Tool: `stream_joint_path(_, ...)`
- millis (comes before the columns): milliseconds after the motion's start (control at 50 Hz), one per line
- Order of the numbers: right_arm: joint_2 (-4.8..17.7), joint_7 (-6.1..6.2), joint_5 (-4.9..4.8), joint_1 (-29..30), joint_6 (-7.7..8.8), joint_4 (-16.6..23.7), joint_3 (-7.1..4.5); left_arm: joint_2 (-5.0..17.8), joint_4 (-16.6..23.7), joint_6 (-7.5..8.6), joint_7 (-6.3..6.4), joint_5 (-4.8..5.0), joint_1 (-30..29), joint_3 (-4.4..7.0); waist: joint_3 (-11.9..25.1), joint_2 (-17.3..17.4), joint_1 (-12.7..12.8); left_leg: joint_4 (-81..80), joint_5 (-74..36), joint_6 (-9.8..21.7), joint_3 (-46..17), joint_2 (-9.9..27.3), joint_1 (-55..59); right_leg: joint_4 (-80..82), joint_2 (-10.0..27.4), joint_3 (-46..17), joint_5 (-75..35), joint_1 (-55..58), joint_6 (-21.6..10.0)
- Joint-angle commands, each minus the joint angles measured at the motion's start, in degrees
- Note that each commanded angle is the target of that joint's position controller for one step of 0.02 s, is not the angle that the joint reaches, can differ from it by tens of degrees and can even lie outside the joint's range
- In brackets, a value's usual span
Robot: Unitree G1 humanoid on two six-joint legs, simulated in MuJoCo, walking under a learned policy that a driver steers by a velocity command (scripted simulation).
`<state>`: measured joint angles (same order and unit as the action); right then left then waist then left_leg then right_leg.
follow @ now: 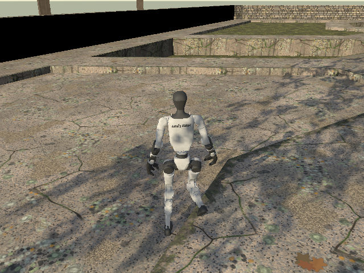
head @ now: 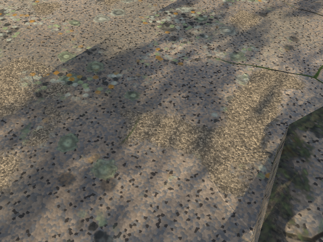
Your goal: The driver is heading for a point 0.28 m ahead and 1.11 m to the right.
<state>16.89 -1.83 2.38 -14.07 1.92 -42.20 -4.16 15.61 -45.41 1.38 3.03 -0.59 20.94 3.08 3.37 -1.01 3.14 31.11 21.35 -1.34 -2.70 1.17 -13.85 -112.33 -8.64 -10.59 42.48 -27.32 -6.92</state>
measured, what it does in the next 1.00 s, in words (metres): walks ahead, turning right: right foot, then left foot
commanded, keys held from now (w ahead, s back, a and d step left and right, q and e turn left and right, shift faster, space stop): w+e+shift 1.00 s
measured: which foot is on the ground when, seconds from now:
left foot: down 0.00-0.30, up 0.32-0.66, down 0.68-1.00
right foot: up 0.00-0.30, down 0.32-0.66, up 0.68-1.00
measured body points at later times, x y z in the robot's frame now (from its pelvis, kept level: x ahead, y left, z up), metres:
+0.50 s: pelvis +0.40 -0.04 -0.01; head +0.41 -0.05 +0.44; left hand +0.55 +0.19 -0.14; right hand +0.44 -0.34 -0.09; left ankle +0.54 +0.10 -0.62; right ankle +0.31 -0.04 -0.73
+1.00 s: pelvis +0.81 -0.20 -0.01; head +0.80 -0.21 +0.44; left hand +1.13 -0.31 -0.04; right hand +0.55 -0.28 -0.15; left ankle +0.81 -0.04 -0.73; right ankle +0.77 -0.29 -0.56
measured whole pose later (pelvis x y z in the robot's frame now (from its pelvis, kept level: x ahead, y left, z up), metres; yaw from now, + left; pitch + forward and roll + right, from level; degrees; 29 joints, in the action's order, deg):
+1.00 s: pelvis +0.81 -0.20 -0.01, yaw -59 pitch +0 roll +3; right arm 13.9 0.2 3.4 -30.9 5.0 -50.8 -2.3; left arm 13.7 -32.1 -0.8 -1.5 -1.4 0.3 1.9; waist -0.1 -2.1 -3.2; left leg 22.2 24.0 -0.2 16.3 -0.9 2.1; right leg -94.3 -0.3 1.6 15.7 -52.9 -8.7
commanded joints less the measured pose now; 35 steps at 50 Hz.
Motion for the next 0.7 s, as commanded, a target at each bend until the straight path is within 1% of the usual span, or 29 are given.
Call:
stream_joint_path(20, 6.4, 1.74, 0.89, -15.6, 1.3, -2.2, -1.66, 0.0, 10.3, 1.53, -0.89, -0.87, -14.5, -1.65, -3.7, 12.5, -8.2, -17.1, 7.3, 8.3, -31.0, 25.6, 25.6, -20.2, 8.1, 12.5, -16.0, -50.5, 0.7)
stream_joint_path(40, 5.6, 2.3, 0.61, -15.9, 3.05, -4.3, -0.67, -0.1, 13.7, 0.5, -2.25, -1.5, -22.4, -1.75, -10.3, 9.2, -9.0, -18.1, -2.9, 12.1, -32.1, 28.6, 16.3, -23.5, 9.5, 10.2, -15.1, -50.8, 1.1)
stream_joint_path(60, 4.1, 2.29, 0.6, -17.3, 4.12, -7.4, 0.03, -0.8, 14.2, -0.68, -3.08, -2.36, -23.8, -1.86, -14.2, 1.3, -6.4, -14.9, -12.5, 10.2, -25.3, 28.5, 12.0, -19.0, 12.4, 2.9, -13.2, -51.1, -0.6)
stream_joint_path(80, 0.9, 2.62, 0.12, -16.1, 5.02, -10.0, 0.92, -4.4, 15.9, -1.39, -3.94, -2.08, -24.5, -2.57, -16.8, 1.1, -2.8, -14.0, -14.2, 6.0, -16.5, 25.9, 7.8, -16.2, 11.9, -0.6, -13.7, -51.5, -2.2)
stream_joint_path(100, 1.6, 2.57, 0.31, -8.2, 5.41, -9.3, 1.27, -5.9, 17.9, -1.71, -4.28, 0.12, -25.1, -3.52, -18.4, 4.7, 2.4, -21.1, -2.1, 2.0, -6.9, 21.1, -1.4, -0.9, 12.1, 1.1, -17.1, -45.2, -1.6)
stream_joint_path(120, -0.5, 2.23, 0.29, -3.3, 5.47, -8.4, 2.17, -4.7, 18.6, -1.3, -4.58, 1.13, -27.4, -3.75, -20.7, 4.6, 2.9, -26.1, 6.1, -1.1, 3.4, 12.3, -11.5, 18.5, 10.0, 8.4, -24.8, -35.3, -0.3)
stream_joint_path(140, -2.7, 2.37, -0.56, -3.0, 5.49, -8.3, 2.87, -4.3, 17.5, -1.29, -5.3, 0.71, -27.4, -3.68, -20.8, 4.4, 2.2, -29.5, 3.4, -1.2, 11.1, 7.0, -24.3, 30.7, 8.0, 14.3, -35.3, -17.7, 0.4)
stream_joint_path(160, -3.5, 2.55, -1.73, -2.7, 5.49, -8.7, 3.39, -5.1, 15.5, -1.25, -6.46, -0.3, -23.5, -3.64, -16.7, 2.9, 3.0, -29.6, -2.5, 0.3, 14.2, 6.2, -29.3, 37.3, 8.0, 16.6, -48.5, -1.8, 0.0)
stream_joint_path(180, -1.6, 2.95, -2.65, -5.1, 5.51, -9.3, 3.1, -6.4, 13.9, -1.24, -7.02, 0.01, -21.8, -3.76, -13.5, 2.5, 2.5, -29.7, -14.6, 1.6, 14.5, 7.7, -25.3, 41.5, 7.4, 18.8, -53.9, 4.2, -0.6)
stream_joint_path(200, 1.1, 3.21, -2.88, -7.6, 5.48, -10.0, 2.48, -5.9, 12.3, -1.33, -7.0, 0.22, -20.9, -3.67, -11.7, 2.1, 2.0, -26.6, -38.1, 1.9, 16.0, 8.7, -13.9, 48.0, 7.0, 19.1, -52.2, 4.2, -1.7)
stream_joint_path(240, 7.0, 4.51, -1.61, -14.6, 4.05, -10.8, 0.85, -3.7, 10.2, -0.95, -6.06, 0.18, -19.0, -3.29, -5.2, 6.5, 1.6, -13.0, -83.8, 1.5, 15.6, 12.0, 12.9, 58.1, 1.9, 24.2, -36.5, 0.3, -2.8)
stream_joint_path(280, 10.2, 5.84, 0.93, -15.1, 0.39, -10.0, -0.48, 1.7, 6.0, -0.71, -4.61, 0.95, -4.5, -0.97, 2.8, 9.4, 8.4, 14.9, -94.4, 0.6, 14.5, 14.1, 16.8, 67.3, -0.5, 21.8, -23.7, 15.2, -5.3)
stream_joint_path(300, 11.4, 5.36, 0.44, -10.4, -0.76, -7.8, -1.27, 5.7, 3.0, -0.11, -3.6, 1.14, 5.3, 1.28, 5.6, 6.7, 14.2, 40.6, -77.2, 0.3, 14.9, 10.8, 8.5, 81.1, 2.1, 14.7, -27.4, 28.8, -9.7)
stream_joint_path(320, 5.2, 3.78, 0.88, -5.1, -0.04, -5.3, -0.26, 7.4, 2.2, -0.62, -2.26, 2.53, -0.3, 2.92, 0.9, -5.1, 8.0, 59.1, -3.5, 0.0, 10.7, 0.5, -16.8, 80.1, 6.2, 4.4, -29.7, 40.8, -10.1)
stream_joint_path(340, -0.4, 3.49, 0.65, -7.5, 1.83, 2.7, 1.84, 12.1, 4.0, -0.3, -3.13, -0.22, -3.1, 2.38, 4.1, -7.5, -0.2, 70.4, 8.9, -1.7, 3.9, 0.4, -35.5, 74.4, 19.7, -18.2, -65.2, 51.0, -17.8)
stream_joint_path(360, 3.6, 2.43, -0.43, -1.3, 3.19, 7.1, 1.5, 13.5, 3.1, -0.29, -2.32, -0.71, 3.2, 3.72, 10.4, -4.5, 4.5, 68.6, 2.6, -2.4, -3.7, -1.4, -43.9, 88.5, 24.6, -34.9, -37.6, 55.1, -24.6)
stream_joint_path(380, 4.9, 1.84, -0.12, 0.4, 3.94, 7.0, 1.67, 10.1, 1.3, 0.17, -1.52, -0.71, 2.8, 3.42, -0.6, 0.9, 2.4, 62.2, 0.4, -1.0, -3.8, 1.8, -47.1, 95.9, 24.2, -35.6, -24.5, 45.0, -21.6)
stream_joint_path(400, 4.5, 1.54, 0.75, 1.9, 3.42, 7.4, 1.61, 8.4, 0.9, 0.74, -1.12, -0.79, 0.1, 2.99, -6.1, 2.1, -0.7, 59.6, 1.4, -0.7, -3.1, 3.1, -45.6, 96.2, 21.6, -30.9, -24.9, 35.7, -18.5)
stream_joint_path(420, 3.4, 1.44, 1.95, 1.2, 2.34, 7.1, 2.06, 7.6, 1.0, 1.64, -0.95, -0.55, -1.5, 2.48, -8.6, 4.5, -3.8, 59.9, 2.9, -1.0, -2.6, 3.5, -43.7, 95.0, 19.1, -26.3, -31.2, 28.1, -16.8)
stream_joint_path(440, 2.7, 1.45, 2.33, 0.3, 0.72, 7.6, 2.35, 7.6, 1.1, 2.48, -0.78, -0.16, -2.7, 2.19, -10.1, 4.3, -6.5, 57.1, 3.8, -1.8, -2.1, 4.7, -41.1, 95.7, 17.2, -22.0, -34.0, 20.3, -15.3)
stream_joint_path(460, 2.1, 1.42, 2.34, 2.4, -0.37, 9.4, 2.79, 7.2, 1.3, 3.28, -1.1, 0.21, -4.7, 1.76, -12.1, 3.9, -8.0, 51.9, 5.5, -2.5, -1.2, 6.0, -37.9, 97.6, 14.8, -18.1, -34.4, 10.9, -13.6)
stream_joint_path(500, 2.7, 1.02, 1.51, 7.2, -0.32, 12.9, 3.07, 9.8, 2.7, 4.31, -1.55, -0.08, -9.3, 2.52, -14.2, 2.9, -9.1, 35.6, -1.7, -3.2, 1.3, 6.8, -25.9, 102.3, 10.2, -11.8, -38.8, -3.6, -11.3)
stream_joint_path(540, 1.5, 0.38, -0.27, 8.3, 0.25, 13.2, 3.3, 10.2, 2.8, 4.5, -2.22, 0.62, -8.4, 3.05, -10.5, 3.0, -7.6, 16.1, -21.9, -2.3, 3.3, 4.2, -3.6, 103.1, 5.1, -6.4, -45.0, -10.7, -8.5)
stream_joint_path(560, 1.1, 0.46, -1.38, 9.0, 0.31, 12.9, 3.21, 11.2, 1.9, 4.63, -2.8, 0.93, -5.6, 3.49, -7.7, 0.8, -5.5, 11.9, -28.5, -1.6, 4.5, 2.2, 0.9, 104.2, 6.1, -7.9, -48.2, -6.6, -8.1)
stream_joint_path(620, 5.0, 1.76, -2.86, 6.6, 0.21, 11.0, 1.53, 13.3, 1.6, 4.28, -2.97, 0.29, -2.3, 4.98, -1.7, -3.8, -4.8, 1.5, -23.4, -0.9, 3.1, -0.8, 0.6, 91.5, 7.5, -9.4, -66.1, 17.6, -3.9)
stream_joint_path(640, 7.4, 2.57, -3.14, 0.9, 0.73, 9.9, 0.28, 14.6, 2.1, 4.06, -2.92, -0.61, -3.1, 5.36, 1.9, -4.1, -8.4, 1.1, -19.6, -0.8, 3.1, -1.4, 5.2, 81.1, 8.5, -10.8, -73.3, 21.4, -2.5)
stream_joint_path(660, 9.3, 3.35, -2.78, -9.5, 1.18, 7.2, -0.93, 14.3, 3.4, 3.83, -2.9, -1.04, -5.9, 5.51, 6.4, -2.3, -14.7, 0.2, -18.3, -1.1, 4.1, -0.2, 14.7, 66.6, 8.0, -9.3, -72.5, 19.4, -0.7)
stream_joint_path(680, 12.1, 4.1, -1.4, -19.6, 1.48, 4.1, -2.06, 9.5, 4.7, 4.19, -2.85, -0.98, -7.4, 4.49, 10.9, 1.6, -18.2, 2.8, -10.7, -1.4, 0.5, 3.7, 27.8, 48.0, 4.6, -7.1, -58.2, 9.3, 0.6)
stream_joint_path(700, 15.2, 3.79, 2.08, -19.9, 2.16, 3.8, -2.09, -2.5, 8.2, 4.03, -2.68, 0.94, -2.1, 1.2, 13.9, 23.9, -11.2, -0.9, -10.0, -1.5, -20.3, 20.1, 38.6, 27.2, -1.2, -2.4, -9.5, -9.5, 1.2)
Keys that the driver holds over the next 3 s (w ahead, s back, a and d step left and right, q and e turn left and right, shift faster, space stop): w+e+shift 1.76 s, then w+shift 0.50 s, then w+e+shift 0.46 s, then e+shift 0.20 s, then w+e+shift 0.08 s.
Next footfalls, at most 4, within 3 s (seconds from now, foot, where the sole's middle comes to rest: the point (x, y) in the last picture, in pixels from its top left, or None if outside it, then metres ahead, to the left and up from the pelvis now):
0.32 right None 0.34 -0.06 -0.77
0.68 left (187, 184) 0.84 -0.07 -0.77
1.20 right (296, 151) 0.93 -0.54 -0.58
1.56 left None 1.24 -0.87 -0.58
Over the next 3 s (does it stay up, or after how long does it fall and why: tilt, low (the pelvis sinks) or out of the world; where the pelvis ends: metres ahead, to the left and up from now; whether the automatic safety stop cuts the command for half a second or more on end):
stays up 0.63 -1.95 0.18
